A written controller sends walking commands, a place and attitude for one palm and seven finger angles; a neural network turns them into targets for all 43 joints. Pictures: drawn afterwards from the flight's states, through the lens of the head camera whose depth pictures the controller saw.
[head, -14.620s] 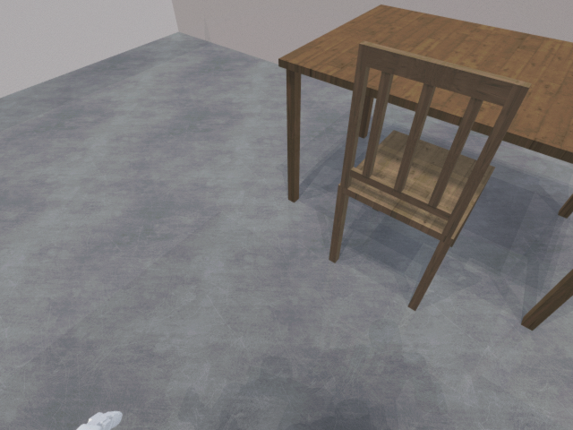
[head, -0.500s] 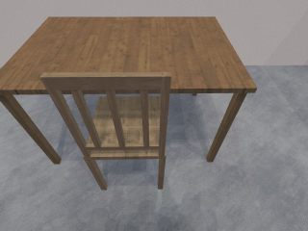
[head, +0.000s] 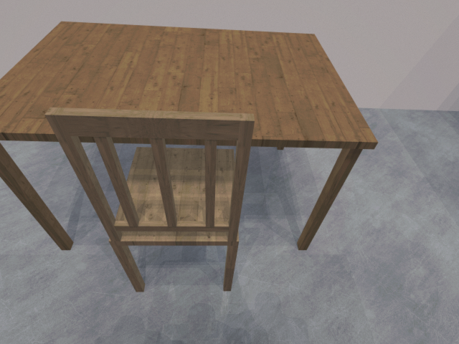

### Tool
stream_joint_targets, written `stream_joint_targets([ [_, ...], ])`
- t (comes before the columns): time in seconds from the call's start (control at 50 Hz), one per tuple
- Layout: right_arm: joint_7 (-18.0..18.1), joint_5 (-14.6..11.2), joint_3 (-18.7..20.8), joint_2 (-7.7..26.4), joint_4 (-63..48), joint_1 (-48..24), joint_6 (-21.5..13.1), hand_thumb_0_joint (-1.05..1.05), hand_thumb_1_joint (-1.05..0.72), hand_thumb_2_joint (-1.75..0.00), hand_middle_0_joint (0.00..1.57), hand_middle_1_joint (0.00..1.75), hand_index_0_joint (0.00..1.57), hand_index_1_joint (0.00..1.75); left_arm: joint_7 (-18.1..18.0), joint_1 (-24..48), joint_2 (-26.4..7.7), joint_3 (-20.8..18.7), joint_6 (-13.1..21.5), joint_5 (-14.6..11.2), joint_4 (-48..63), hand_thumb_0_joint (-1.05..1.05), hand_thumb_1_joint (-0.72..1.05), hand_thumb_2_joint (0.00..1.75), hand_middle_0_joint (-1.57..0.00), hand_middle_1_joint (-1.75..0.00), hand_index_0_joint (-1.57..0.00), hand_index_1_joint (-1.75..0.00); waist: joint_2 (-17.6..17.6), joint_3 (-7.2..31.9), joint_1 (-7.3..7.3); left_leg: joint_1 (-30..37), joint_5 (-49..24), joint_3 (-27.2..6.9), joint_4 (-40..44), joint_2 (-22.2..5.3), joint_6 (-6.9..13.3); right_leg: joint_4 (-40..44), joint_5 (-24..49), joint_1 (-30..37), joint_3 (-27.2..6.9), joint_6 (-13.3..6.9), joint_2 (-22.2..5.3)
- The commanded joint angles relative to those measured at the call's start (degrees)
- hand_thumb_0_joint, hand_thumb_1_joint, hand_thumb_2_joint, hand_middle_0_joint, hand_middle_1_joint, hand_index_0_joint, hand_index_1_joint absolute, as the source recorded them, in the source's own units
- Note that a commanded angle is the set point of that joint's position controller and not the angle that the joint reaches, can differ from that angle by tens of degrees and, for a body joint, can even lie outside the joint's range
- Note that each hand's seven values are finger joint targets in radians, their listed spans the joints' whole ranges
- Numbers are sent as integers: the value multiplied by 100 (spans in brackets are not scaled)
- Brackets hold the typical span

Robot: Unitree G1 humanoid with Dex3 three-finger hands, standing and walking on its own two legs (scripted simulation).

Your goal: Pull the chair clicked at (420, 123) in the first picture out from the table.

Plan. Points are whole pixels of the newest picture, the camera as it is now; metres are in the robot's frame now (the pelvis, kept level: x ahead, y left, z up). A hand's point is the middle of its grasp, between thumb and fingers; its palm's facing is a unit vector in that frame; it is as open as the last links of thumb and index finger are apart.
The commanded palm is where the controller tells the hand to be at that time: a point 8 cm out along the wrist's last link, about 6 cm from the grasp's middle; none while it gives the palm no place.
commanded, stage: shuffle to correct the standing spot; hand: left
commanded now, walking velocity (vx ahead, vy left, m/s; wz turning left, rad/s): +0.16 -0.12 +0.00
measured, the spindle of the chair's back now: (166, 187) +0.48 +0.18 -0.07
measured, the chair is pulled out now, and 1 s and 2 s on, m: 0.00 0.00 0.00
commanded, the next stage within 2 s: come to a stop and stand still in 0.12 s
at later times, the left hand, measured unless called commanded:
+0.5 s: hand out of the picture +0.05 +0.11 -0.17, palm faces +0.14 -0.97 -0.17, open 7.3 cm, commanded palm none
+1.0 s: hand out of the picture +0.04 +0.17 -0.16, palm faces +0.07 -0.97 -0.25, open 7.3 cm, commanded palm none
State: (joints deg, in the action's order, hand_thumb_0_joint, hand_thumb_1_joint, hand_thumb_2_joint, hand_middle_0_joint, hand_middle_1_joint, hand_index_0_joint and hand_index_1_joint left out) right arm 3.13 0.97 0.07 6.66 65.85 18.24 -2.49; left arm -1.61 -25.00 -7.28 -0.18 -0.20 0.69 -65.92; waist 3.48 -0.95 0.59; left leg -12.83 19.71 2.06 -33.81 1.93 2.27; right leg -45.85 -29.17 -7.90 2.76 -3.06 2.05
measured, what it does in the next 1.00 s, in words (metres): steps on the spot: right foot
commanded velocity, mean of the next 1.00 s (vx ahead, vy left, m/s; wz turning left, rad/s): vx -0.03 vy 0.02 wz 0.03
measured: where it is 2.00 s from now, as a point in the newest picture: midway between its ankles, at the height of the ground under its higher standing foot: outside the picture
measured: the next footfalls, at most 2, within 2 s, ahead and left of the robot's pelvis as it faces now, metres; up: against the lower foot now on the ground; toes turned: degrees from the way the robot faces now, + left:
right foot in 0.24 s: +0.08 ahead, -0.15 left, +0.01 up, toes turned +7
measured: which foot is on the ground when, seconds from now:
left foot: down 0.00-1.00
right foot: up 0.00-0.22, down 0.24-1.00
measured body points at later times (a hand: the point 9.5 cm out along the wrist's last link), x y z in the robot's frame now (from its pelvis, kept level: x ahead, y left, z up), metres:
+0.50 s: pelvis +0.07 -0.05 +0.01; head +0.08 -0.05 +0.46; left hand +0.04 +0.16 -0.16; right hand +0.11 -0.28 -0.15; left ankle +0.05 +0.06 -0.73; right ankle +0.04 -0.16 -0.73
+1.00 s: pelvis +0.01 -0.02 +0.00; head -0.02 -0.02 +0.45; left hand +0.04 +0.22 -0.14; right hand +0.08 -0.25 -0.14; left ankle +0.05 +0.06 -0.73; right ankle +0.04 -0.16 -0.72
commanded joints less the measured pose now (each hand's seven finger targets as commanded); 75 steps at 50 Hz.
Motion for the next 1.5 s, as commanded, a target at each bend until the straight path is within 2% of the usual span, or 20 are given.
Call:
stream_joint_targets([
  [0.0,31,16,213,947,-1,681,-23,0,-90,-90,20,30,20,30,1,305,-470,-188,61,96,663,0,90,90,-20,-30,-20,-30,-788,-931,17,-37,-1332,-2392,2017,-1977,1291,-1634,-203,-1970,-582,15,-486],
  [0.16,-112,15,310,1030,-248,173,81,0,-90,-90,20,30,20,30,79,-255,-327,-251,124,92,527,0,90,90,-20,-30,-20,-30,-601,-331,-295,-1111,447,-1166,1344,-968,470,1398,1429,28,290,291,-164],
  [0.18,-134,11,293,893,-221,255,90,0,-90,-90,20,30,20,30,46,-336,-420,-266,164,93,479,0,90,90,-20,-30,-20,-30,-293,-374,-314,-1225,505,-954,942,-704,315,1852,1382,233,112,281,-237],
  [0.22,-140,-8,196,337,-382,368,129,0,-90,-90,20,30,20,30,-40,-405,-1027,-354,245,84,467,0,90,90,-20,-30,-20,-30,1448,-487,-274,-1802,1056,3,-585,55,-86,3090,884,314,-1888,-305,-1683],
  [0.28,-94,-5,139,297,-371,168,153,0,-90,-90,20,30,20,30,-96,114,-902,-325,291,72,560,0,90,90,-20,-30,-20,-30,894,-565,-120,-1267,1132,-189,-1483,-405,-170,3084,3132,-367,-2082,-771,-2001],
  [0.34,-78,-89,26,165,-146,525,112,0,-90,-90,20,30,20,30,-124,373,-818,-243,285,54,582,0,90,90,-20,-30,-20,-30,70,-111,57,-194,145,-92,505,-379,-242,1926,6032,0,-851,-539,-1579],
  [0.42,12,-80,171,756,-380,292,120,0,-90,-90,20,30,20,30,-154,373,-741,-297,133,-70,741,0,90,90,-20,-30,-20,-30,-837,247,-132,820,-4485,-486,799,-1054,93,1399,3786,-468,-358,82,-900],
  [0.48,12,-83,211,769,-605,-122,224,0,-90,-90,20,30,20,30,-189,343,-800,-304,15,13,693,0,90,90,-20,-30,-20,-30,-1007,-218,-203,549,-4499,-544,665,-1049,133,1656,3332,-579,-463,174,-896],
  [0.58,-33,-82,301,762,-880,-262,352,0,-90,-90,20,30,20,30,-166,277,-948,-309,51,48,772,0,90,90,-20,-30,-20,-30,118,163,-149,493,-2603,-283,194,-672,-182,1945,4658,-403,-882,-211,-1396],
  [0.66,-103,-67,288,689,-918,-299,390,0,-90,-90,20,30,20,30,-123,664,-989,-265,27,50,970,0,90,90,-20,-30,-20,-30,277,94,-32,588,-1495,-270,512,-565,-225,2224,3391,-817,-930,-280,-1389],
  [0.68,-165,-60,329,997,-1384,-788,220,0,-90,-90,20,30,20,30,-306,167,-924,-230,225,78,923,0,90,90,-20,-30,-20,-30,297,305,-195,148,-1312,-29,-306,-593,-309,2052,6577,-205,-1488,133,-1441],
  [0.7,-249,-68,314,678,-1580,-559,252,0,-90,-90,20,30,20,30,-283,306,-1346,-307,274,81,1228,0,90,90,-20,-30,-20,-30,872,749,-102,-741,139,-109,-541,-308,-178,1807,6615,635,-1553,-116,-1773],
  [0.72,-255,-68,293,698,-1627,-875,265,0,-90,-90,20,30,20,30,-253,190,-1242,-287,283,93,1244,0,90,90,-20,-30,-20,-30,329,661,-308,-830,446,-138,-652,-292,-149,1823,6354,578,-1691,-389,-1866],
  [0.76,-290,-82,249,632,-1594,-777,289,0,-90,-90,20,30,20,30,-235,455,-1280,-270,279,99,1385,0,90,90,-20,-30,-20,-30,-252,658,-133,-523,175,-14,-269,-285,-187,1896,5288,343,-1423,-603,-1706],
  [0.8,-300,-80,226,660,-1463,-392,269,0,-90,-90,20,30,20,30,-212,850,-1247,-200,213,66,1500,0,90,90,-20,-30,-20,-30,72,217,154,229,-512,-32,501,-299,-175,1926,3102,-776,-981,-268,-1267],
  [0.86,-300,14,219,999,-1458,-394,216,0,-90,-90,20,30,20,30,-171,860,-994,-143,27,64,1524,0,90,90,-20,-30,-20,-30,-932,-709,-12,-656,133,-943,1428,-957,151,1961,370,-1174,-480,104,-511],
  [0.92,-309,24,218,1197,-1545,-662,241,0,-90,-90,20,30,20,30,-112,468,-906,-91,-37,111,1377,0,90,90,-20,-30,-20,-30,-805,-1094,-220,-1711,1785,-1310,2150,-998,260,1613,547,-661,-270,179,-324],
  [1.08,-290,25,229,1235,-1366,-451,272,0,-90,-90,20,30,20,30,-36,295,-891,-144,-27,87,1308,0,90,90,-20,-30,-20,-30,-551,-230,-202,-1178,1684,-1183,1982,-854,211,1732,441,-555,-434,183,-332],
  [1.3,-242,11,221,1018,-986,-74,302,0,-90,-90,20,30,20,30,-30,285,-782,-138,29,52,1039,0,90,90,-20,-30,-20,-30,-243,-373,10,-574,1182,-852,1468,-552,55,2375,-211,-1421,-1115,55,-516],
  [1.48,-200,-13,220,1012,-819,-207,229,0,-90,-90,20,30,20,30,-35,-14,-529,-103,14,78,767,0,90,90,-20,-30,-20,-30,-504,-496,-130,-1026,1700,-1230,2002,-841,167,1962,440,-932,-799,165,-282],
])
